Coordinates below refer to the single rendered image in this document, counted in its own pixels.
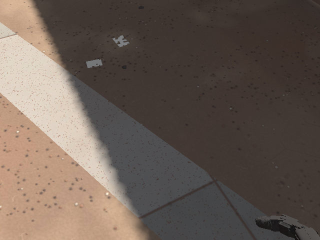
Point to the robot right hand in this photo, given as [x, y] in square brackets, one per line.
[288, 226]

